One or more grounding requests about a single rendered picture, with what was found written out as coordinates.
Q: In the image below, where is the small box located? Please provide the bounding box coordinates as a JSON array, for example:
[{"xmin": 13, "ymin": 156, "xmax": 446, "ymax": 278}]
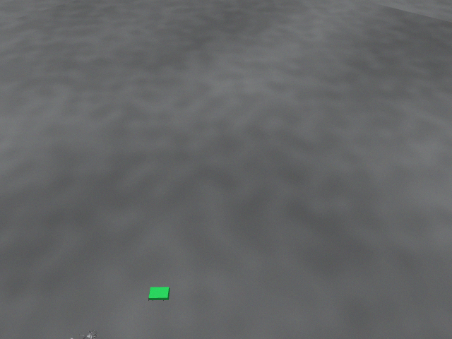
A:
[{"xmin": 149, "ymin": 287, "xmax": 170, "ymax": 300}]

